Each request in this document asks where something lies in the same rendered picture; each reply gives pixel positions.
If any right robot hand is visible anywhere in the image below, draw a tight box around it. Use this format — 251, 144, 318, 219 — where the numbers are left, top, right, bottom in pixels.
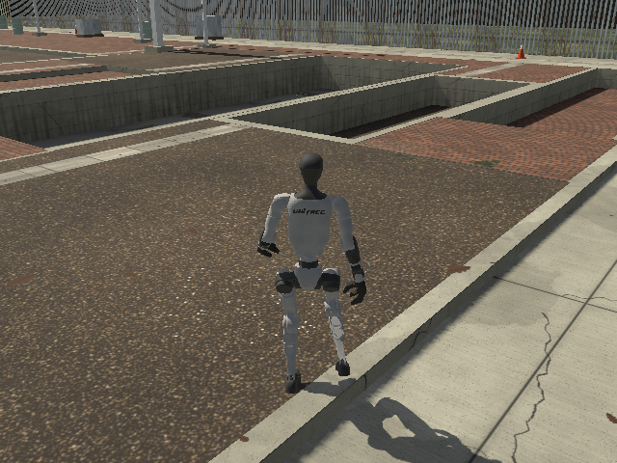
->
343, 279, 366, 305

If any robot left forearm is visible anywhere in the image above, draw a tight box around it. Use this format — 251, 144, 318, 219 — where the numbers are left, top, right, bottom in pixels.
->
257, 228, 271, 250

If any right robot upper arm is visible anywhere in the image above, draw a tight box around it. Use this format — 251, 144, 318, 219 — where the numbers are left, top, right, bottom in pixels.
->
330, 195, 355, 251

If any right robot foot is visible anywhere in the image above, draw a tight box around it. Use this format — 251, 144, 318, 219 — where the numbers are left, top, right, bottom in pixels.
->
335, 359, 350, 376

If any robot torso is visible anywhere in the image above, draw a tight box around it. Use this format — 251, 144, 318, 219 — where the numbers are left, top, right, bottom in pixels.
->
287, 189, 333, 290

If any left robot upper arm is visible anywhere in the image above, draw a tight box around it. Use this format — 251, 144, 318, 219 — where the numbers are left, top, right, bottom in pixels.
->
261, 193, 290, 244

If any left robot hand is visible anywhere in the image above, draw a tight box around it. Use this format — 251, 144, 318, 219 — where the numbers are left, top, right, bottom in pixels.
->
257, 243, 280, 258

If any robot right forearm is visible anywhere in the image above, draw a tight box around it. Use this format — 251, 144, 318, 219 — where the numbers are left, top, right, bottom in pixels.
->
345, 235, 365, 283

